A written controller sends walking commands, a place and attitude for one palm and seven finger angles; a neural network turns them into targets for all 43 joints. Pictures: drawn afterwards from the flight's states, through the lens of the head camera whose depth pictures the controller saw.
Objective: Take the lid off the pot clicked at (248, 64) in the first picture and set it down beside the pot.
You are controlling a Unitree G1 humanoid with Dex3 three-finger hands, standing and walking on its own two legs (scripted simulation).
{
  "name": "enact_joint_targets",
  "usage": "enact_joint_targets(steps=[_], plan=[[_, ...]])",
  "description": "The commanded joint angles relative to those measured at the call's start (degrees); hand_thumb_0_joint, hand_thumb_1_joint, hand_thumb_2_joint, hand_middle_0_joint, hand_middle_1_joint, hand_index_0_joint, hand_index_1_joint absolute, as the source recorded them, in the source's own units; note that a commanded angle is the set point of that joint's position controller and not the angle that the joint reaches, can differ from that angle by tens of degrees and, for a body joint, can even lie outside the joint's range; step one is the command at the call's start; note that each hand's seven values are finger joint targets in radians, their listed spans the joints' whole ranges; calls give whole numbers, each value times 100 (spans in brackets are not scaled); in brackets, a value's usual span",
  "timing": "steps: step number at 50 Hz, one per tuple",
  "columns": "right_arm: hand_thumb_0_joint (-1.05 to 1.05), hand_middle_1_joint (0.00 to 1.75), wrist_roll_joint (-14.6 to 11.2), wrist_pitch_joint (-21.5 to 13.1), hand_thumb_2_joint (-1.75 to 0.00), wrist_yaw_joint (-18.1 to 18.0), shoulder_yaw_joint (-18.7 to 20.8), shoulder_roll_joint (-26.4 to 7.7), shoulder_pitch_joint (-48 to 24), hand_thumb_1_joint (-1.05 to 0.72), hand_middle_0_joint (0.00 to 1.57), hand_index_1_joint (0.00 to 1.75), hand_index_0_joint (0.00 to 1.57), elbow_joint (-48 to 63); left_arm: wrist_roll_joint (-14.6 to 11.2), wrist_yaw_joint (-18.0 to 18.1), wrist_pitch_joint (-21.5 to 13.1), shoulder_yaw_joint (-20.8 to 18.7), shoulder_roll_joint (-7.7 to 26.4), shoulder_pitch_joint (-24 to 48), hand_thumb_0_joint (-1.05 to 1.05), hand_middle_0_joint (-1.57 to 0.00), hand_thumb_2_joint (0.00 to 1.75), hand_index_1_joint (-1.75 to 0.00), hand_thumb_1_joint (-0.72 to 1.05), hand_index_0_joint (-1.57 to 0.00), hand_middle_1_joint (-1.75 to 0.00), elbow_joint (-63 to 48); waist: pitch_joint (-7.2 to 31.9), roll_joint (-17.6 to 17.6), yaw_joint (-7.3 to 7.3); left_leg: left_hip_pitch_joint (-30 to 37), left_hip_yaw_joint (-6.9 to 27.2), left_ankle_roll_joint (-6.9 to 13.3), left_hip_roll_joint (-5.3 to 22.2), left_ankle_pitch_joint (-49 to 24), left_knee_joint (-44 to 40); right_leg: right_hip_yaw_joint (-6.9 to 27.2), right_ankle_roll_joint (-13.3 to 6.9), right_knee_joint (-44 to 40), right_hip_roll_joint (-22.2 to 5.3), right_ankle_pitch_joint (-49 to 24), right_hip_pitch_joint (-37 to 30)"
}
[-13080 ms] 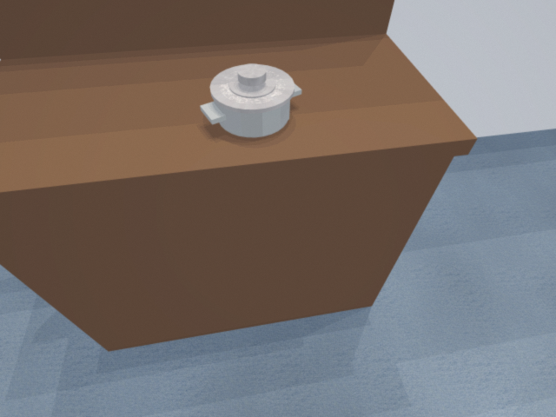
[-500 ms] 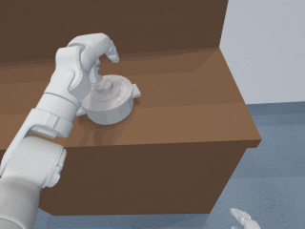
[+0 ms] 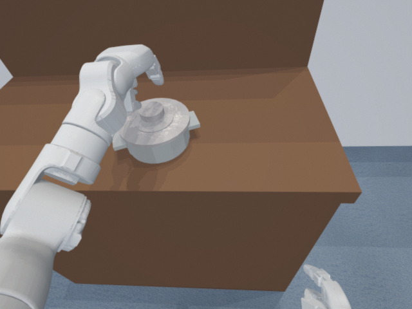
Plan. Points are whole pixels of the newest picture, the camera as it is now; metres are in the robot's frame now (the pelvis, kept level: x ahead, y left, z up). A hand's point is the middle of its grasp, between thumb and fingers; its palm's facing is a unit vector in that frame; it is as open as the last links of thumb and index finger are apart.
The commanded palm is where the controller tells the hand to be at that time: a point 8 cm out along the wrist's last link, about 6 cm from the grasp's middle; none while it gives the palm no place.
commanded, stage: move the open hand above the knob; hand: left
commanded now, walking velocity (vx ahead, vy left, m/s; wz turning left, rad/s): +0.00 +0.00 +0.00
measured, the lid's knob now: (151, 111) +0.47 +0.13 +0.15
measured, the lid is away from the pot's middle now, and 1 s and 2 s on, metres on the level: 0.00 0.00 0.00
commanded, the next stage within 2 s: lower the open fingers around the knob in 0.44 s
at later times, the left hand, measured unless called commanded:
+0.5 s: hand (137, 92) +0.44 +0.13 +0.22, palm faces -0.20 -0.04 -0.98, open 10.2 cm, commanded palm +0.41 +0.14 +0.28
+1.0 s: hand (141, 106) +0.44 +0.13 +0.19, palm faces -0.28 -0.07 -0.96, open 10.2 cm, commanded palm +0.42 +0.14 +0.25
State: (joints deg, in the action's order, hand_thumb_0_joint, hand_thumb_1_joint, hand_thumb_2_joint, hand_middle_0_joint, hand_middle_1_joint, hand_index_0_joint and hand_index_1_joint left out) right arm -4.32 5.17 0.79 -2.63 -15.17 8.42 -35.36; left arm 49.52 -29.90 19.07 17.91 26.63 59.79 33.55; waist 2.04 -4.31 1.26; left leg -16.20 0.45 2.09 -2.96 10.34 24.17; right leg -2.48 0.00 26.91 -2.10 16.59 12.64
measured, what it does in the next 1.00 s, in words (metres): stands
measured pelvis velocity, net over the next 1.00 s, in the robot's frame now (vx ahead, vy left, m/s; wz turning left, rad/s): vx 0.00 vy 0.00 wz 0.00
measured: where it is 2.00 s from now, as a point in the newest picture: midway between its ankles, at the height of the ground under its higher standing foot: outside the picture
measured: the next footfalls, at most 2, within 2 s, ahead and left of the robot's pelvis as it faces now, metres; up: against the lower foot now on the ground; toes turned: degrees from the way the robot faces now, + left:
none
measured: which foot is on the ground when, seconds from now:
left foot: down 0.00-1.00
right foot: down 0.00-1.00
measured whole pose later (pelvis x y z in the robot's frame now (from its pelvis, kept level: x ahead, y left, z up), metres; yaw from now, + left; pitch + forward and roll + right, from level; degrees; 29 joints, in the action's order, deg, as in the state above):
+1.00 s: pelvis +0.00 +0.00 +0.00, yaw +0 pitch +2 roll +1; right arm -4.0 4.8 0.4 -2.1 -15.5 10.2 -36.2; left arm 48.4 -29.3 19.7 18.1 24.8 56.7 34.5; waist 1.7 -4.3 1.9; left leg -15.9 0.5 2.2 -2.9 10.7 24.4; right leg -2.5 0.1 26.4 -1.9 16.5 12.0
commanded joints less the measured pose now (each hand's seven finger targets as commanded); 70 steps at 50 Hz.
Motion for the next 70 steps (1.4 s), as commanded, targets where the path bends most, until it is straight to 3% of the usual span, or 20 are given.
enact_joint_targets(steps=[1,2,10,12,16,17,19,22,24,27,33,36,41,46,47,49,56,60,63,70], plan=[[0,30,15,-244,-90,22,290,-607,-468,-90,20,30,20,884,32,253,-107,-477,894,2879,0,-85,166,-8,-41,-85,-8,-1251,2188,365,99,1584,213,240,-103,-1758,55,13,-257,-253,291,-2084,-101],[0,30,30,-243,-90,19,269,-605,-444,-90,20,30,20,843,136,279,-89,-797,1299,2922,0,-85,166,-8,-41,-85,-8,-1186,2224,467,36,1529,186,218,-92,-1715,26,35,-243,-226,309,-2089,-176],[0,30,14,-254,-90,-20,258,-593,-464,-90,20,30,20,849,165,289,-50,-664,1149,2941,0,-85,166,-8,-41,-85,-8,-1102,1998,626,39,1375,156,236,-98,-1450,-55,14,-231,-269,316,-1958,-149],[0,30,18,-265,-90,-10,258,-617,-453,-90,20,30,20,866,166,327,-74,-1007,1561,2804,0,-85,166,-8,-41,-85,-8,-1183,2207,660,-30,1387,146,225,-79,-1489,-66,47,-221,-242,303,-2000,-340],[0,30,3,-266,-90,-8,296,-647,-454,-90,20,30,20,884,32,300,-58,-672,1105,2788,0,-85,166,-8,-41,-85,-8,-1315,2030,420,40,1446,153,253,-92,-1550,-49,14,-243,-307,291,-2020,-190],[0,30,21,-295,-90,-9,272,-619,-440,-90,20,30,20,877,152,328,-62,-1003,1542,2796,0,-85,166,-8,-41,-85,-8,-1290,2204,576,-45,1427,158,233,-86,-1512,-58,44,-227,-252,309,-2003,-329],[0,30,4,-283,-90,-48,240,-612,-457,-90,20,30,20,833,208,299,-18,-840,1413,2861,0,-85,166,-8,-41,-85,-8,-993,1832,735,13,1214,103,234,-96,-1260,-99,24,-207,-293,293,-1925,-191],[0,30,7,-297,-90,-32,265,-624,-462,-90,20,30,20,884,164,297,-71,-911,1507,2873,0,-85,166,-8,-41,-85,-8,-1320,2192,616,-20,1386,128,237,-89,-1496,-63,57,-212,-235,298,-2069,-353],[0,30,-11,-291,-90,-29,263,-577,-522,-90,20,30,20,888,188,260,-33,-573,1113,2923,0,-85,166,-8,-41,-85,-8,-1269,1989,545,58,1423,122,232,-89,-1424,-32,29,-217,-260,301,-1961,-108],[0,30,16,-292,-90,-33,258,-640,-459,-90,20,30,20,856,138,277,-48,-1003,1590,2735,0,-85,166,-8,-41,-85,-8,-1202,2085,616,-19,1338,124,248,-109,-1464,-38,67,-216,-265,298,-2097,-335],[0,30,-1,-262,-90,-55,259,-597,-544,-90,20,30,20,887,29,197,78,-431,910,2817,0,-85,166,-8,-41,-85,-8,-1130,1924,616,104,1400,119,278,-136,-1262,1,43,-198,-326,311,-1961,-88],[0,30,6,-255,-90,-70,268,-710,-458,-90,20,30,20,802,-25,252,70,-799,1375,2810,0,-85,166,-8,-41,-85,-8,-1035,1978,517,92,1355,164,260,-126,-1258,1,37,-225,-304,299,-1992,-216],[0,30,9,-263,-90,-66,287,-674,-410,-90,20,30,20,760,-41,260,60,-522,962,2683,0,-85,166,-8,-41,-85,-8,-835,1854,483,140,1395,173,252,-119,-1321,12,9,-231,-321,310,-2002,-62],[0,30,45,-284,-90,-61,307,-659,-376,-90,20,30,20,784,-39,311,25,-538,917,2741,0,-85,166,-8,-41,-85,-8,-1015,2124,385,133,1569,229,266,-130,-1551,56,19,-245,-291,326,-2146,-135],[0,30,55,-296,-90,-55,292,-642,-339,-90,20,30,20,751,79,352,-3,-846,1318,2893,0,-85,166,-8,-41,-85,-8,-1144,2321,433,65,1618,245,231,-104,-1662,32,36,-236,-225,349,-2213,-259],[0,30,37,-291,-90,-63,275,-609,-343,-90,20,30,20,715,90,326,27,-505,874,2705,0,-85,166,-8,-41,-85,-8,-682,1862,644,132,1392,210,232,-114,-1482,7,-14,-233,-253,350,-2126,-51],[0,30,53,-259,-90,-26,329,-655,-302,-90,20,30,20,758,-52,395,-23,-518,736,2416,0,-85,166,-8,-41,-85,-8,-968,2005,516,116,1501,215,260,-116,-1693,25,-13,-238,-295,346,-2271,-160],[0,30,70,-301,-90,-76,307,-645,-258,-90,20,30,20,730,79,463,-50,-864,1200,2411,0,-85,166,-8,-41,-85,-8,-785,2016,747,51,1385,188,261,-119,-1525,3,31,-209,-266,355,-2298,-275],[0,30,44,-241,-90,-46,298,-641,-253,-90,20,30,20,733,7,463,-49,-575,765,1887,0,-85,166,-8,-41,-85,-8,-472,1691,775,76,1222,155,230,-98,-1365,-23,-23,-209,-301,359,-2095,-98],[0,30,30,-194,-90,-57,294,-624,-335,-90,20,30,20,784,49,521,-42,-588,857,2117,0,-85,166,-8,-41,-85,-8,-793,1888,593,86,1321,137,238,-106,-1372,25,26,-220,-260,340,-2129,-137]])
